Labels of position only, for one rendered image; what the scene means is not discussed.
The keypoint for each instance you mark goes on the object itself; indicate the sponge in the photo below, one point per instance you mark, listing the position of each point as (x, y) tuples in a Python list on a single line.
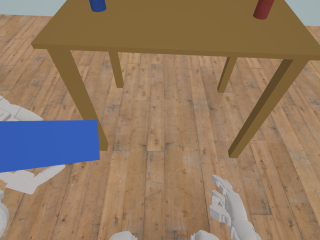
[(36, 144)]

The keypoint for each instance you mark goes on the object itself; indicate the table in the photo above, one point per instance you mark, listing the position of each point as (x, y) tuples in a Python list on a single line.
[(220, 28)]

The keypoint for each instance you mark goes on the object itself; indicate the right robot hand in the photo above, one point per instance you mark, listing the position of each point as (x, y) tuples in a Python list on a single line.
[(230, 206)]

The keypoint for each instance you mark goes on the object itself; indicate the left robot hand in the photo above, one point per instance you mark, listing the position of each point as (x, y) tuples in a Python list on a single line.
[(22, 180)]

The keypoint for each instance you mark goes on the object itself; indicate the right robot forearm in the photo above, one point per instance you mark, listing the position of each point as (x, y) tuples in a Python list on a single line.
[(243, 230)]

